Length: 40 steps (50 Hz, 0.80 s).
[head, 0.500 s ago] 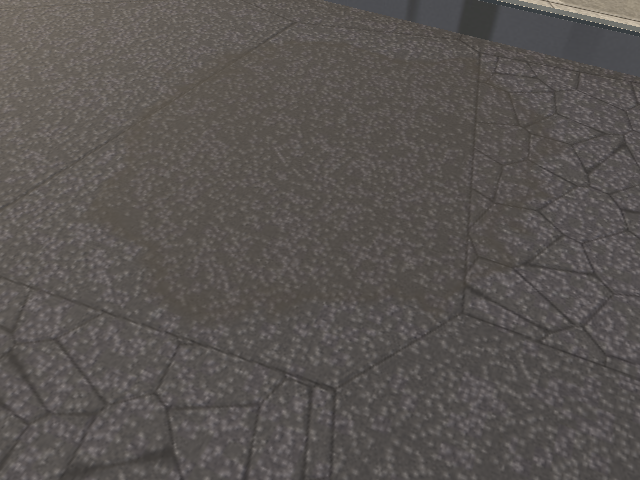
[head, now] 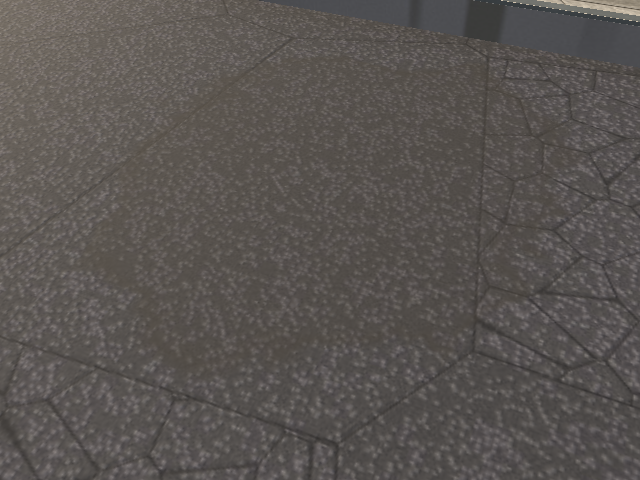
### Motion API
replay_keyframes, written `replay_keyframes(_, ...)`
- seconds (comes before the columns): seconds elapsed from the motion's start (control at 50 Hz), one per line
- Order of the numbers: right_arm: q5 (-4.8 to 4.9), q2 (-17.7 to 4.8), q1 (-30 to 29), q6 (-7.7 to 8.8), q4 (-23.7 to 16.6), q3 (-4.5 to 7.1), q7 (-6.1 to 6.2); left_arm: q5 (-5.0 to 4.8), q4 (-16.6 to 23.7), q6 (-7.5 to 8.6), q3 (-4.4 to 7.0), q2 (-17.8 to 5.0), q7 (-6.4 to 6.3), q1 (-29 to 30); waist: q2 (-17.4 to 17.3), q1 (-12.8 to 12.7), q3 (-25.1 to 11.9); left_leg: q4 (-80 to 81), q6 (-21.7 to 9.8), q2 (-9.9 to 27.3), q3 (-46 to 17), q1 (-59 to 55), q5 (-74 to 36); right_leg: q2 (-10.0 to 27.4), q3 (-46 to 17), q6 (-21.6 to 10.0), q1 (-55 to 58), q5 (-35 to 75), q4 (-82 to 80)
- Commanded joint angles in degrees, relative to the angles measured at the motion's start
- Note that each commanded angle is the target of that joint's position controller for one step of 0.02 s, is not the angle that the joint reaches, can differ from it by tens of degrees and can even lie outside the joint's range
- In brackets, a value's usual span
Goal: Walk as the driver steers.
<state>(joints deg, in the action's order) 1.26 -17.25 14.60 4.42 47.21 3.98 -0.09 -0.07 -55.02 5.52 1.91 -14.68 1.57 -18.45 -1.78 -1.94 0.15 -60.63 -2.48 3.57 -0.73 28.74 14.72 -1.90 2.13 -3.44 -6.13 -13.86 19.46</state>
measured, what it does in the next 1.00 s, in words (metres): walks ahead, turning right: left foot, then right foot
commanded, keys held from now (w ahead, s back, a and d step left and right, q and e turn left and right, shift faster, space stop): w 0.28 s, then w+e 0.72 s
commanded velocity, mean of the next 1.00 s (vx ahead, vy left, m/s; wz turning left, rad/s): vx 0.48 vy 0.00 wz -0.29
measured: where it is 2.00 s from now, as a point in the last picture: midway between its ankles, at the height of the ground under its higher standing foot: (468, 287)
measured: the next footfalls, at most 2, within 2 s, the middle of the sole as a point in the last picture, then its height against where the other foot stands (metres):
left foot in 0.32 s outside the picture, level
right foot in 0.88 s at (426, 433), level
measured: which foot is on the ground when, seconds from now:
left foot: up 0.00-0.30, down 0.32-0.86, up 0.88-1.00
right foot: down 0.00-0.34, up 0.36-0.86, down 0.88-1.00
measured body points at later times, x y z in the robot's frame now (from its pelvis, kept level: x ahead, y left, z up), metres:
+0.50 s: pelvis +0.28 +0.06 -0.01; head +0.30 +0.06 +0.44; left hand +0.35 +0.33 -0.14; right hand +0.37 -0.22 -0.12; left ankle +0.32 +0.14 -0.75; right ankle +0.23 -0.10 -0.66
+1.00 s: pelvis +0.55 -0.04 -0.02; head +0.59 -0.06 +0.43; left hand +0.77 +0.17 -0.12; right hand +0.55 -0.34 -0.14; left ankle +0.48 +0.13 -0.64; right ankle +0.58 -0.13 -0.75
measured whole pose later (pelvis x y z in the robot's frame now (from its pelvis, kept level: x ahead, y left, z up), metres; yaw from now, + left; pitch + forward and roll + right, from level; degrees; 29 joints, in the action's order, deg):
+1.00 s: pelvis +0.55 -0.04 -0.02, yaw -21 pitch +1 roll +0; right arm 1.1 -16.5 11.9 6.7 47.8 3.0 -0.1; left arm -0.8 -42.2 3.2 4.6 -16.4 2.0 -11.7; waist -0.4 -0.2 3.8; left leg -70.0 -0.6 2.4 -0.8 21.4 23.4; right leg -4.7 1.2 -5.7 -21.9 -10.1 30.6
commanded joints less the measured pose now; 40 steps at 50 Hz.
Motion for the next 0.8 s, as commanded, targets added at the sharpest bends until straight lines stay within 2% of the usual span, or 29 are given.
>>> replay_keyframes(0.02, -0.7, -2.6, -4.2, 0.47, -4.7, 0.65, -0.44, 0.05, 2.0, 0.21, 1.36, -8.6, -0.53, -1.3, 5.7, -0.2, 3.4, 4.1, 1.5, 3.2, -0.5, 14.0, -6.3, 14.1, -12.6, -7.8, 6.6, 17.4, -11.4)
replay_keyframes(0.06, -0.67, -1.4, -8.4, 0.44, -6.4, 0.07, -0.41, 0.08, 1.8, -0.16, 1.43, -9.2, -1.15, -1.7, 4.9, -0.8, 4.3, 11.6, 2.8, 2.9, 0.3, 13.8, -10.5, 13.2, -9.6, -7.6, 5.2, 20.5, -12.3)
replay_keyframes(0.12, -0.22, -0.2, -14.7, 0.91, -8.4, -0.73, -0.95, -0.21, 1.4, -0.39, 1.42, -9.6, -1.8, -3.5, 5.8, -2.6, 5.7, 23.0, 3.0, 1.0, 2.3, 9.1, -18.3, 11.8, -6.3, -6.8, 2.4, 18.1, -14.1)
replay_keyframes(0.16, 0.03, -0.2, -17.9, 1.14, -9.5, -0.97, -1.49, -0.59, 0.6, -0.55, 1.5, -9.6, -1.93, -5.8, 5.5, -3.4, 6.8, 27.1, 2.6, 0.1, 2.5, 7.9, -20.4, 12.9, -6.2, -7.1, 3.5, 16.9, -14.5)
replay_keyframes(0.2, 0.24, -0.7, -20.0, 1.41, -10.6, -0.99, -2.11, -0.92, -0.1, -0.92, 1.68, -9.5, -2.01, -6.8, 5.7, -3.0, 7.6, 29.9, 1.3, -0.2, 1.6, 8.5, -19.7, 14.8, -6.2, -7.0, 7.3, 18.8, -13.3)
replay_keyframes(0.24, 0.22, -1.9, -19.9, 1.7, -11.0, -0.67, -2.66, -1.07, -0.1, -1.35, 2.12, -10.0, -2.15, -6.5, 6.0, -1.4, 6.5, 31.6, -0.5, -0.8, 1.3, 7.5, -16.7, 16.5, -5.9, -6.1, 11.6, 25.0, -10.1)
replay_keyframes(0.26, 0.13, -3.0, -18.1, 1.74, -10.7, -0.23, -2.71, -0.95, 0.1, -1.55, 2.41, -10.7, -2.24, -5.8, 6.7, 0.1, 4.6, 31.7, -1.4, -1.9, 1.9, 4.3, -14.6, 16.7, -5.6, -5.6, 13.1, 32.9, -7.2)
replay_keyframes(0.28, 0.06, -4.5, -14.5, 1.65, -9.8, 0.46, -2.53, -0.73, 0.3, -1.87, 2.73, -11.5, -2.33, -5.3, 7.9, 2.3, 1.4, 31.1, -2.5, -3.7, 3.1, -1.1, -12.3, 16.5, -5.2, -5.0, 14.2, 43.3, -2.4)
replay_keyframes(0.3, 0.02, -6.5, -6.8, 1.52, -7.7, 1.66, -2.06, -0.47, 0.5, -2.39, 2.61, -11.1, -2.31, -4.8, 7.9, 6.5, -3.6, 31.9, -4.1, -5.4, 4.3, -11.9, -12.0, 14.7, -4.3, -3.9, 12.4, 50.9, 7.2)
replay_keyframes(0.32, -0.29, -8.8, 3.6, 1.3, -5.3, 2.69, -1.3, 0.01, 1.4, -2.55, 1.95, -9.9, -2.31, -4.3, 6.9, 11.3, -10.5, 29.9, -6.5, -1.0, -0.1, -29.5, -12.4, 12.4, -3.9, -2.3, 2.2, 43.5, 20.9)
replay_keyframes(0.34, -2.07, -14.2, 10.6, 1.09, -3.8, 3.91, -0.86, 0.24, 2.7, -1.79, 0.05, -2.7, -1.89, -10.8, -5.9, 8.9, -20.4, 31.3, -14.0, 14.9, -24.7, -52.8, -2.5, 3.0, -1.8, 1.1, -20.6, 14.2, 44.0)
replay_keyframes(0.36, -1.65, -10.5, 11.2, 1.04, -3.3, 2.74, -1.09, -1.01, 1.5, -0.45, -0.25, -2.7, -1.48, -11.9, -11.6, 8.9, -25.8, 41.8, -17.2, 21.0, -43.4, -54.8, 5.9, -1.4, -9.7, 1.3, -29.0, -18.5, 55.1)
replay_keyframes(0.38, -1.07, -7.1, 6.6, 1.19, -3.4, 1.63, -0.98, -2.89, 3.4, 0.27, 1.71, -9.3, -1.31, -5.8, -7.3, 8.8, -14.6, 44.0, -13.4, 18.8, -35.3, -46.0, 9.3, 2.3, -11.2, 0.6, -34.1, -16.1, 58.5)
replay_keyframes(0.4, -0.87, -5.4, 2.1, 1.34, -3.8, 1.09, -0.83, -3.32, 4.8, 0.52, 1.96, -9.9, -1.5, -1.4, -4.3, 7.1, -7.3, 45.7, -11.0, 16.6, -25.9, -36.3, 6.4, 5.6, -9.1, 0.2, -34.0, -10.6, 56.3)
replay_keyframes(0.42, -1.19, -3.9, -1.3, 1.74, -3.5, 0.71, -1.03, -2.58, 5.1, 0.32, 2.06, -8.7, -1.91, 0.3, -1.4, 5.0, -3.2, 48.1, -9.6, 14.3, -19.8, -28.1, 1.7, 7.7, -8.3, 0.4, -31.8, -6.4, 52.8)
replay_keyframes(0.44, -1.67, -2.3, -3.6, 2.36, -3.4, 0.3, -1.28, -1.99, 4.6, -0.54, 2.49, -7.9, -2.22, -0.8, -2.5, 2.9, -1.6, 50.0, -8.3, 12.0, -14.2, -23.1, -2.4, 9.5, -8.8, 0.5, -28.3, -3.5, 50.0)
replay_keyframes(0.48, -1.95, -1.7, -5.1, 3.11, -2.3, 0.42, -1.57, -1.95, 3.7, -2.34, 2.26, -4.8, -2.23, -3.9, -3.3, 0.7, -0.6, 53.2, -8.5, 10.6, -8.2, -17.4, -5.8, 10.6, -8.6, 1.0, -24.2, -1.4, 48.6)
replay_keyframes(0.5, -1.9, -2.0, -5.2, 3.44, -1.7, 0.57, -1.57, -1.93, 4.2, -3.06, 2.3, -4.2, -2.32, -3.5, -3.0, 0.3, 0.5, 54.3, -8.8, 10.5, -5.6, -15.9, -7.5, 10.9, -8.6, 1.4, -25.0, -0.5, 47.7)
replay_keyframes(0.54, -2.2, -3.4, -4.8, 3.67, -0.6, 1.0, -1.1, -1.63, 5.9, -3.8, 2.6, -4.5, -2.59, -0.5, -2.2, 0.2, 2.5, 55.6, -9.0, 10.4, -1.7, -15.6, -9.6, 11.1, -9.4, 2.2, -29.1, 4.0, 44.5)
replay_keyframes(0.6, -2.37, -4.6, -3.0, 3.32, 0.5, 1.26, -0.07, -1.22, 7.8, -3.16, 2.73, -4.4, -1.95, 3.8, -0.9, 1.3, 3.4, 55.9, -8.4, 9.5, 3.3, -18.8, -13.3, 10.4, -9.3, 2.8, -32.7, 13.6, 35.3)
replay_keyframes(0.66, -1.97, -6.1, -1.4, 2.68, 1.0, 1.47, 0.65, -0.96, 10.0, -2.5, 2.03, -3.1, -0.63, 10.0, 0.5, 3.6, 4.5, 56.0, -7.3, 9.2, 7.9, -21.4, -15.7, 9.6, -5.0, 2.7, -32.0, 19.6, 25.5)
replay_keyframes(0.74, -1.09, -7.5, 3.4, 0.86, 2.8, 2.0, 0.97, -1.04, 14.3, -2.39, 1.33, -2.4, 0.92, 17.3, 1.3, 6.6, 6.4, 52.7, -7.1, 12.1, 10.2, -31.4, -20.2, 8.8, -1.9, 1.3, -36.4, 16.4, 18.7)
replay_keyframes(0.78, -0.58, -8.2, 3.9, -0.28, 3.0, 2.31, 1.05, -1.17, 16.3, -2.45, 1.45, -2.9, 1.74, 18.6, 0.4, 6.1, 6.1, 49.1, -6.3, 13.3, 11.2, -35.4, -27.5, 7.6, 0.0, 0.0, -36.4, 11.3, 17.1)
replay_keyframes(0.8, -0.47, -8.9, 3.1, -0.74, 2.6, 2.49, 1.18, -1.26, 16.9, -2.54, 1.81, -3.7, 2.03, 17.8, -0.6, 5.0, 4.9, 46.1, -5.6, 13.4, 12.2, -36.4, -36.5, 6.0, 1.6, -1.0, -33.6, 8.4, 16.6)
Keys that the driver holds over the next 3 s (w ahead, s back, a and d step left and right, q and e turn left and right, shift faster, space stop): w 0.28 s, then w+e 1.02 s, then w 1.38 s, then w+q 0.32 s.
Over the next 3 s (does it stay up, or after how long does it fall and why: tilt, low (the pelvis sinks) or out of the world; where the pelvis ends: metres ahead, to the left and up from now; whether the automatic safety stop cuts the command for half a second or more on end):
stays up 1.45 -0.62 -0.01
